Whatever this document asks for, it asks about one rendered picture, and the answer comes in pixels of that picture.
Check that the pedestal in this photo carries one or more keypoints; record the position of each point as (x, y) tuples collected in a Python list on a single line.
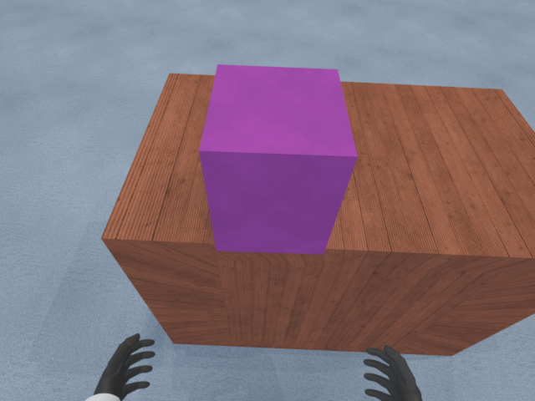
[(432, 251)]

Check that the right robot hand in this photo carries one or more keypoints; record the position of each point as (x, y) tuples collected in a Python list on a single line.
[(401, 383)]

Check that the carton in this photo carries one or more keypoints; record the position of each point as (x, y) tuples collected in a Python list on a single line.
[(277, 153)]

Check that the left robot hand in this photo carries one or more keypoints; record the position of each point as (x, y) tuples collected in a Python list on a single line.
[(117, 374)]

